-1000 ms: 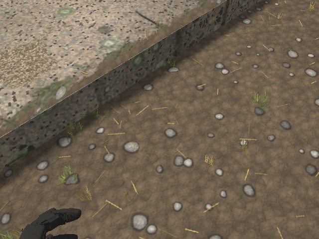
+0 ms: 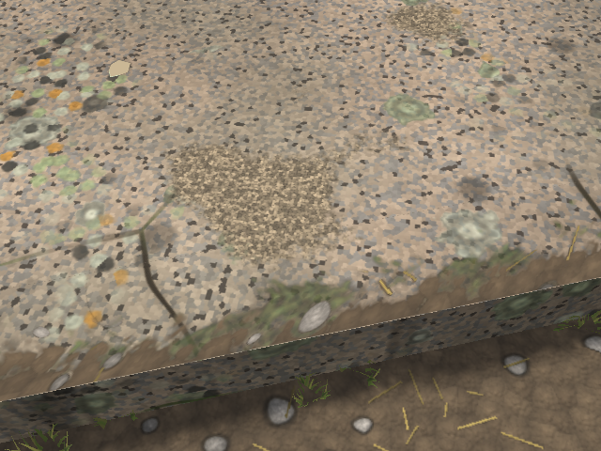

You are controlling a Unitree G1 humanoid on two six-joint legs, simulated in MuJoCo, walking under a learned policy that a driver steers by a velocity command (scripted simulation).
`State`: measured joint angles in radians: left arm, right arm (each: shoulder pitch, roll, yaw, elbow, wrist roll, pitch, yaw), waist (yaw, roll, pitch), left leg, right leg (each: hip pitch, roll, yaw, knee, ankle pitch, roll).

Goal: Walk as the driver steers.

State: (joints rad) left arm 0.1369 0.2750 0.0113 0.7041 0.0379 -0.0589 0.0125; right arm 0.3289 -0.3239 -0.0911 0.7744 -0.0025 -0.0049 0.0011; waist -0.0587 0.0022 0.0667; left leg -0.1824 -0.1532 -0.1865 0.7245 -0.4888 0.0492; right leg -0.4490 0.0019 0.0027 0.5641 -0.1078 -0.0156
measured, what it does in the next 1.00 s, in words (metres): steps on the spot: left foot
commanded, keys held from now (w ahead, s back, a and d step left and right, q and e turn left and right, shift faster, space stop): q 0.06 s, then no key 0.94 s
